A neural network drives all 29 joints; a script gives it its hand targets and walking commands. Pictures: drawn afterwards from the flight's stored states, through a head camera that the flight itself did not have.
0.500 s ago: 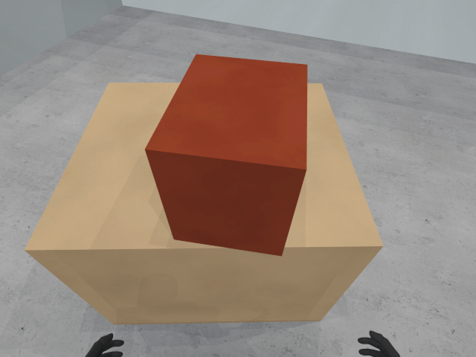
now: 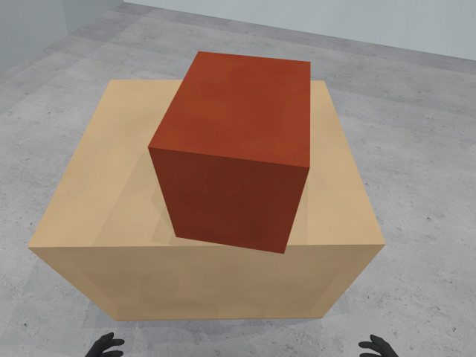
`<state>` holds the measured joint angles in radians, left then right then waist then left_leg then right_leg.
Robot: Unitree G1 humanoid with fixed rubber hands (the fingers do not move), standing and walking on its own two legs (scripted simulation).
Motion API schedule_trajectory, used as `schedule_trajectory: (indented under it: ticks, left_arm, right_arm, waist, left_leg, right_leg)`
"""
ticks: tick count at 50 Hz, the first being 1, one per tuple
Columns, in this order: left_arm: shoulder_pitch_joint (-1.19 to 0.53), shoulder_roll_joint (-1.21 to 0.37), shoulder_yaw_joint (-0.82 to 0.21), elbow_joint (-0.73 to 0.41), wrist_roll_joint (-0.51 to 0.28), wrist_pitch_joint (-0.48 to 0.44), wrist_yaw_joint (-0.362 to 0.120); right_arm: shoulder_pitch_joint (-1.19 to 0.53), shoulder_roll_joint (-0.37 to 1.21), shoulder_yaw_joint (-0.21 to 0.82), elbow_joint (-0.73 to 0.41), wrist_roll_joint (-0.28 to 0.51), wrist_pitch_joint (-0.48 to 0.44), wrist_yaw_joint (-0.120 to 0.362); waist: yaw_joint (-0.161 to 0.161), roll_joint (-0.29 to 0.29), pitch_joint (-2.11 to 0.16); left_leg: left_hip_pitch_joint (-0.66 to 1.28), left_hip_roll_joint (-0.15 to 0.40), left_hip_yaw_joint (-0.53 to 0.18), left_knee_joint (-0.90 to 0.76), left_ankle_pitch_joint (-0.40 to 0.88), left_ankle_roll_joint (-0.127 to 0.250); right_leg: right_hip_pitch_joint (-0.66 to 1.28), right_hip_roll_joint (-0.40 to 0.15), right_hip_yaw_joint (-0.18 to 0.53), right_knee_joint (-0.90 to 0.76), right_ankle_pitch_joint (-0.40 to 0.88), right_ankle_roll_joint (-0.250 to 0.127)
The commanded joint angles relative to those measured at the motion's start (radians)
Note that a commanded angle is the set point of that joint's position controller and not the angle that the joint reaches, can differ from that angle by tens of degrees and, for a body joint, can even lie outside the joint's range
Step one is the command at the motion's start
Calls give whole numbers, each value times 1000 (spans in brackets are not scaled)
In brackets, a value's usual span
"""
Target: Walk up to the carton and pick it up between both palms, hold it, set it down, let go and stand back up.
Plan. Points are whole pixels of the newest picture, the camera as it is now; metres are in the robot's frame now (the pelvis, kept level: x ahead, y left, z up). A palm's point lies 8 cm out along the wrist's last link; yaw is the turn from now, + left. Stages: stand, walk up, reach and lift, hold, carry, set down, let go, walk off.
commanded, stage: stand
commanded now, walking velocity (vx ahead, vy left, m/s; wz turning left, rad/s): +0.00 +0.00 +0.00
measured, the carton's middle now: (241, 152) +0.52 +0.00 +0.01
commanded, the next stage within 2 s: walk up in 1.54 s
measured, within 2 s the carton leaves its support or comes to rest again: neither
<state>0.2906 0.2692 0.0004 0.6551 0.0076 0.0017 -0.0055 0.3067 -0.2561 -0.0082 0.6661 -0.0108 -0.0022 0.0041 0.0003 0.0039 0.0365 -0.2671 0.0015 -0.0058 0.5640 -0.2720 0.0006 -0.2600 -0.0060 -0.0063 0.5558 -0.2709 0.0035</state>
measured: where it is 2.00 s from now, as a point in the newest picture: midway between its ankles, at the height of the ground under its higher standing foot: outside the picture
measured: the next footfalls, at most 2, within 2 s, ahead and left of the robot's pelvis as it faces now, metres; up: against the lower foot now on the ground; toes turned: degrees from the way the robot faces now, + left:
none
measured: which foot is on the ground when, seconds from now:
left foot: down 0.00-1.00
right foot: down 0.00-1.00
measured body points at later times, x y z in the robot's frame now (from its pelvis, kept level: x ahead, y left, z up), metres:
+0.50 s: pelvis +0.00 +0.00 +0.00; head +0.01 +0.00 +0.45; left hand +0.10 +0.26 -0.11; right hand +0.10 -0.25 -0.11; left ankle +0.02 +0.12 -0.73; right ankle +0.02 -0.12 -0.73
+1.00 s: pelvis +0.00 +0.00 +0.00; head +0.01 +0.00 +0.45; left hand +0.10 +0.26 -0.11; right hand +0.10 -0.26 -0.11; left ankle +0.02 +0.12 -0.73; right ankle +0.02 -0.12 -0.73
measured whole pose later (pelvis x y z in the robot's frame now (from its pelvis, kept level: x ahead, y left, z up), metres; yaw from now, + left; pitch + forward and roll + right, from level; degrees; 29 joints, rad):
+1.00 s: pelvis +0.00 +0.00 +0.00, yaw +0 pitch -1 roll +0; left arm 0.30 0.27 0.00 0.69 0.01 0.00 0.00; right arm 0.32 -0.26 -0.01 0.69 -0.01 0.00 0.00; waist 0.00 0.01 0.04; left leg -0.26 0.00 -0.01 0.54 -0.26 0.00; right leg -0.25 -0.01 -0.01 0.54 -0.27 0.00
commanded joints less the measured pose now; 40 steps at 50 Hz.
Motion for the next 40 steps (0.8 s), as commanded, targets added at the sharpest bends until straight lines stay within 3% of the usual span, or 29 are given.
schedule_trajectory:
  ticks: [1, 40]
  left_arm:
    - [1, 117, 38, -73, 1, -22, 5]
    - [17, 121, 36, -36, -1, -21, 8]
  right_arm:
    - [5, -123, -39, -81, 1, -20, -6]
    - [18, -124, -38, -63, 0, -19, -8]
  waist:
    - [2, 6, -21]
    - [2, 1, -20]
  left_leg:
    - [-12, 79, -95, -109, 47, 29]
    - [0, 79, -101, -120, 56, 29]
  right_leg:
    - [-1, -81, 96, -100, 48, -36]
    - [7, -84, 93, -112, 54, -33]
